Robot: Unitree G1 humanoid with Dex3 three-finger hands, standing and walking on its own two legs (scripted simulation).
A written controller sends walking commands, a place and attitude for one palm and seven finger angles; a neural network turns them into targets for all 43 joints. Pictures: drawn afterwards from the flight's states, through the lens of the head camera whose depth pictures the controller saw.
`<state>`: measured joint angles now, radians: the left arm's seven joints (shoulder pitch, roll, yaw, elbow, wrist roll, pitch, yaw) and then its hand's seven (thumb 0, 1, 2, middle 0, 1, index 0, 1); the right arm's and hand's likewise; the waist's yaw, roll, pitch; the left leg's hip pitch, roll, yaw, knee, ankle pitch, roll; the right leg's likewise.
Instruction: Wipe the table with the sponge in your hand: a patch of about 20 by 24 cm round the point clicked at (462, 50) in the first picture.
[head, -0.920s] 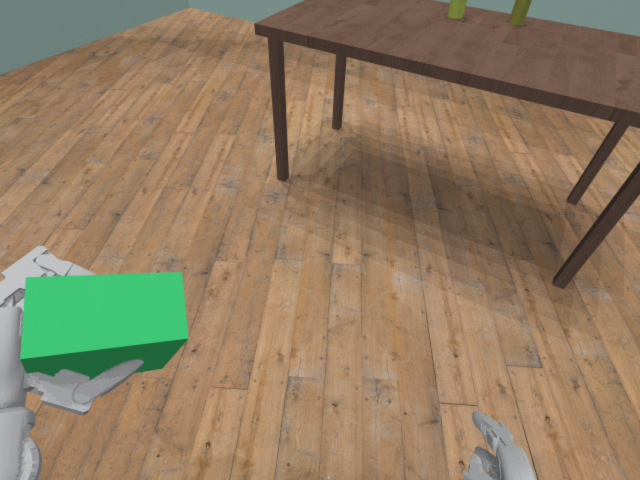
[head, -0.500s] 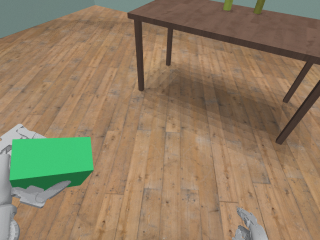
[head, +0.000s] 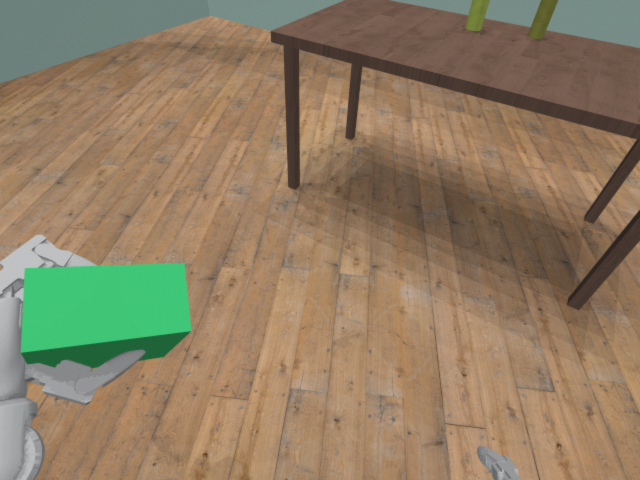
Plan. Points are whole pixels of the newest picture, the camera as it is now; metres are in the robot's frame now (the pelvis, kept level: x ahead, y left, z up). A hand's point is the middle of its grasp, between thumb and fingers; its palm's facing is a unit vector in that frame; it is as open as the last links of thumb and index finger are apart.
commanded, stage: walk to a spot facing it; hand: left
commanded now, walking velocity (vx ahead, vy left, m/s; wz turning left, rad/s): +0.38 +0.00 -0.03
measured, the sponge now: (130, 319) +0.23 +0.20 +0.16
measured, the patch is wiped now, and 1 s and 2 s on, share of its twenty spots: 0.00 0.00 0.00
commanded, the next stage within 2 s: none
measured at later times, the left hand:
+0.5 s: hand (202, 218) +0.36 +0.16 +0.18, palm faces +0.35 -0.81 -0.47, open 10.1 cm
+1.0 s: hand (223, 138) +0.51 +0.17 +0.19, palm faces +0.43 -0.81 -0.40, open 10.1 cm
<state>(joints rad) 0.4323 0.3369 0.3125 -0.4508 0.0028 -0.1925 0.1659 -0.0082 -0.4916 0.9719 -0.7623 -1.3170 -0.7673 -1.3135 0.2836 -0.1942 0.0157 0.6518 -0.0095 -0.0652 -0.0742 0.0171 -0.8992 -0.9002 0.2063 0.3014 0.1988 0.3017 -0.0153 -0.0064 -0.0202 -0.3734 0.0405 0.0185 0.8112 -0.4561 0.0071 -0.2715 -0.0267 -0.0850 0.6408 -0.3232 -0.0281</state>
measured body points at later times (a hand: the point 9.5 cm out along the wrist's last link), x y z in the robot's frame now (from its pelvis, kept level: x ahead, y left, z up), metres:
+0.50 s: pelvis +0.12 -0.06 -0.01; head +0.15 -0.09 +0.44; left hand +0.33 +0.20 +0.20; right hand +0.27 -0.29 -0.12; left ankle +0.07 +0.10 -0.65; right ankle +0.17 -0.14 -0.72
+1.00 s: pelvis +0.28 -0.08 +0.00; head +0.30 -0.07 +0.45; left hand +0.48 +0.21 +0.21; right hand +0.46 -0.28 -0.08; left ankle +0.33 +0.05 -0.72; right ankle +0.24 -0.18 -0.65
